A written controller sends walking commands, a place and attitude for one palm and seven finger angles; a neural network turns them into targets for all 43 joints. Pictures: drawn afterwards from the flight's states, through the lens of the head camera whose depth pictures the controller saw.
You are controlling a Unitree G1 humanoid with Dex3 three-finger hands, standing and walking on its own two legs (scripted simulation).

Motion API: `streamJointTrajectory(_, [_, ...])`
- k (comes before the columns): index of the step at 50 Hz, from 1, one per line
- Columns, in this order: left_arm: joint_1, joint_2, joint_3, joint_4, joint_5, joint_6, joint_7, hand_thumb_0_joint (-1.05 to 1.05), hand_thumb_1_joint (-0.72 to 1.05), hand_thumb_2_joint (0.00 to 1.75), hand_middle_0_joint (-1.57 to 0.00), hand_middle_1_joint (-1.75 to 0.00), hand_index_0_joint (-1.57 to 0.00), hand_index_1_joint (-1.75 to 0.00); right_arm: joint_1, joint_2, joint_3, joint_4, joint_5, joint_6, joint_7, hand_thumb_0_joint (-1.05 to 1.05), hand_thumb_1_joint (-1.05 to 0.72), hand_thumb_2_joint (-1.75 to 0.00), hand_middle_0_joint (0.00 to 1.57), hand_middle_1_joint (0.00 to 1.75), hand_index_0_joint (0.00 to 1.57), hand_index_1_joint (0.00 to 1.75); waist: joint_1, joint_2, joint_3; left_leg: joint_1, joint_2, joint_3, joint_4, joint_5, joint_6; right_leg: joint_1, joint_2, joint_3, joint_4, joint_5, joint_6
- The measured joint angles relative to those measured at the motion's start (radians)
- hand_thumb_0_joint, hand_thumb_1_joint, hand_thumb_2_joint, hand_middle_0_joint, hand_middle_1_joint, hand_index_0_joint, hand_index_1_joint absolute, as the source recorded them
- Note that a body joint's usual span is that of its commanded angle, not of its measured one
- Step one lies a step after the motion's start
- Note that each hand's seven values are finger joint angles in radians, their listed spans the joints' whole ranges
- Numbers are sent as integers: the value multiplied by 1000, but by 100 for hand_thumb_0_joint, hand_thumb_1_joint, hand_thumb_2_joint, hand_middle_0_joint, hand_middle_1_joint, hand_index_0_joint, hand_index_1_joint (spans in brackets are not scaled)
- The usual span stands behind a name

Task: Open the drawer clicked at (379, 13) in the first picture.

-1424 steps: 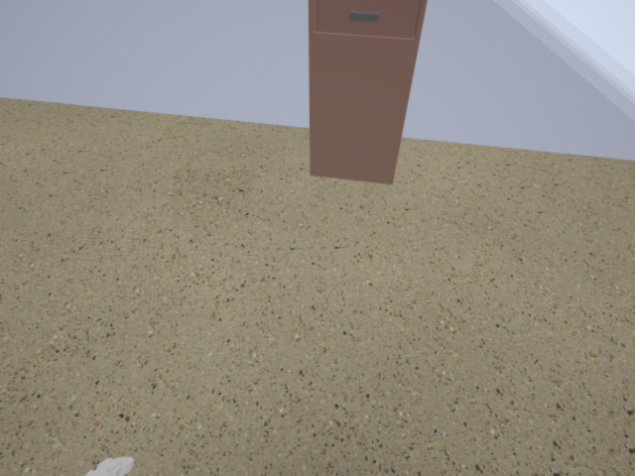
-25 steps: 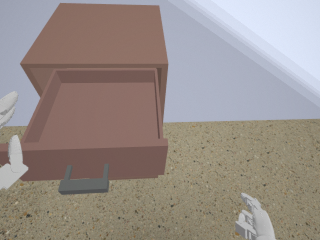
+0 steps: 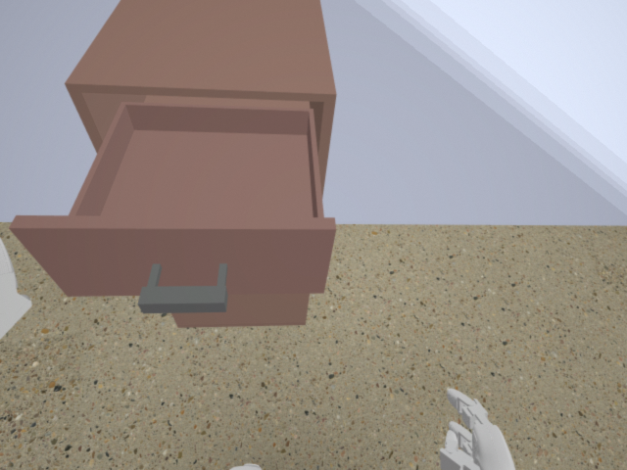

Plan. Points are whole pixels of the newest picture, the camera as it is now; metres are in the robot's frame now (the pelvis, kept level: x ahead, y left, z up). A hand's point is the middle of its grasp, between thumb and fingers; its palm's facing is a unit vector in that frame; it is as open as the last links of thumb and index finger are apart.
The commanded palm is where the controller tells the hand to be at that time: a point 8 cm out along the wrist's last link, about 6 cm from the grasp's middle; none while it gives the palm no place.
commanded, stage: step back with the hand held close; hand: left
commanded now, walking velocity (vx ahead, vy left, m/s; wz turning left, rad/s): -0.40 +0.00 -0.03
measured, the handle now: (187, 285) +0.33 +0.20 +0.03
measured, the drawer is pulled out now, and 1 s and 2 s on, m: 0.28 0.28 0.28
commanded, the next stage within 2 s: stop stepping back and stand still in 0.12 s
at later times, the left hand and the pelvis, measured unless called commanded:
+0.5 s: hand out of the picture +0.07 +0.21 +0.19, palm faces +0.42 -0.79 -0.45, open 7.4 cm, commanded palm +0.00 +0.25 +0.21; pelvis -0.12 -0.03 +0.00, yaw +1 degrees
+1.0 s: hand out of the picture +0.02 +0.21 +0.19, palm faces +0.46 -0.79 -0.41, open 7.4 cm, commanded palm -0.05 +0.25 +0.21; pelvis -0.16 -0.04 +0.00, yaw +4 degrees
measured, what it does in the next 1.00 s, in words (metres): walks backwards: right foot, then left foot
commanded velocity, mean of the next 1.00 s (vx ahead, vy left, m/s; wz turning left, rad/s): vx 0.06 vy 0.03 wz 0.01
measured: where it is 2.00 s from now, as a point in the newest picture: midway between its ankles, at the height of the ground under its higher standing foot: outside the picture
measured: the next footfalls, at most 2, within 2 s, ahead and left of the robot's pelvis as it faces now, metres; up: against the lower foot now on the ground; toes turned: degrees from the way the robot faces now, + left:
right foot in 0.12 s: -0.10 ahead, -0.14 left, +0.00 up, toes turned +3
left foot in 0.40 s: -0.11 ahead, +0.08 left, +0.00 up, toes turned +5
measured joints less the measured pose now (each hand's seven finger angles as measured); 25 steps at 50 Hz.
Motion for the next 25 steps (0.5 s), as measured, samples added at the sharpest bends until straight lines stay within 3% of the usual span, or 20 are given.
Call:
streamJointTrajectory(6, [-19,4,-19,7,-21,1,-26,1,89,90,-20,-31,-21,-30,-63,-1,26,8,1,-19,19,1,-90,-90,20,30,20,30,1,4,12,-54,28,34,-24,62,-26,167,-17,-7,-313,108,1])
streamJointTrajectory(9, [-31,-2,-49,25,-24,-1,-57,1,89,90,-20,-31,-21,-30,-107,-29,22,7,10,-5,19,1,-90,-90,20,30,20,30,-13,75,58,-78,70,-5,-17,87,-33,192,36,-37,-399,134,-36])
streamJointTrajectory(10, [-19,5,-57,22,-26,-4,-64,1,89,90,-21,-31,-21,-30,-107,-34,18,7,20,3,17,1,-90,-90,20,30,21,30,-17,78,63,-86,62,-15,26,25,-34,189,38,-41,-401,156,-47])
streamJointTrajectory(12, [23,23,-63,9,-26,-13,-72,1,88,90,-21,-31,-21,-30,-90,-39,6,12,41,18,11,1,-90,-90,20,30,21,30,-17,45,41,-121,-2,-25,247,-162,-38,166,10,-33,-391,173,-55])
streamJointTrajectory(14, [84,31,-44,-2,-22,-17,-67,1,88,89,-21,-31,-22,-30,-70,-41,-4,15,42,44,-3,1,-90,-90,20,30,20,30,-20,5,4,-125,-48,-7,418,-242,-43,145,-19,-19,-399,186,-56])
streamJointTrajectory(15, [111,29,-31,0,-17,-15,-60,1,88,89,-21,-31,-22,-30,-61,-41,-8,11,41,59,-10,1,-90,-90,20,30,20,30,-25,-11,-14,-102,-56,9,434,-251,-43,138,-30,-14,-407,195,-56])
streamJointTrajectory(17, [138,25,-15,16,-8,-3,-42,1,88,89,-21,-31,-22,-30,-42,-49,-11,-4,38,77,-25,2,-90,-90,20,30,20,30,-34,-28,-40,-21,-51,31,343,-244,-33,124,-42,-16,-415,211,-54])
streamJointTrajectory(21, [103,-4,-32,53,-4,27,-5,1,88,89,-21,-31,-22,-30,-9,-94,-28,-25,31,54,-43,1,-90,-90,20,30,20,30,-51,6,-50,188,-13,19,-57,-155,-14,89,-38,-70,-370,205,-45])
streamJointTrajectory(25, [65,-36,-59,64,-5,54,7,1,88,89,-21,-31,-22,-30,-8,-81,-29,-9,32,42,-33,2,-91,-90,19,29,20,30,-21,-33,-13,206,-37,28,-63,-122,-19,111,-61,-58,-377,238,-38])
